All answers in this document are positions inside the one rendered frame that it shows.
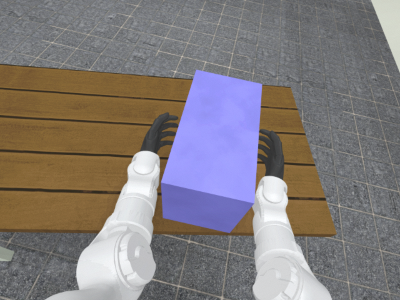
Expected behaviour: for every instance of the carton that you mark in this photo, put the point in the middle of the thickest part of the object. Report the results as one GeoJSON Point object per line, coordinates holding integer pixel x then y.
{"type": "Point", "coordinates": [210, 175]}

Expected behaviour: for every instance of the robot right forearm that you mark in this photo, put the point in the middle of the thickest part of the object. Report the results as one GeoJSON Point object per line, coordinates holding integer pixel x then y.
{"type": "Point", "coordinates": [272, 231]}

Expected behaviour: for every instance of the robot left forearm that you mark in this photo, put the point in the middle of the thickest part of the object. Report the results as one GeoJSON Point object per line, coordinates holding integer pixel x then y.
{"type": "Point", "coordinates": [136, 204]}

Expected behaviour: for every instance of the right robot hand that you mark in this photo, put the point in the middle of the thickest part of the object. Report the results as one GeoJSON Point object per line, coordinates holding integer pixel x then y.
{"type": "Point", "coordinates": [274, 162]}

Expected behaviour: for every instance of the left robot hand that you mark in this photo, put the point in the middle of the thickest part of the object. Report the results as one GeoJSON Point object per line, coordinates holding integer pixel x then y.
{"type": "Point", "coordinates": [152, 141]}

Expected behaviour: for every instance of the robot left upper arm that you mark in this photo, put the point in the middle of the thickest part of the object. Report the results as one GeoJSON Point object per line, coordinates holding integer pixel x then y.
{"type": "Point", "coordinates": [116, 268]}

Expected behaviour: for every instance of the table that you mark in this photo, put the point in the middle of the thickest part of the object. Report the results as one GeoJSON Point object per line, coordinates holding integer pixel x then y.
{"type": "Point", "coordinates": [68, 136]}

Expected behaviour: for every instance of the robot right upper arm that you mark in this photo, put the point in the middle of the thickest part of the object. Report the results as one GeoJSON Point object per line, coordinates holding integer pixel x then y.
{"type": "Point", "coordinates": [282, 278]}

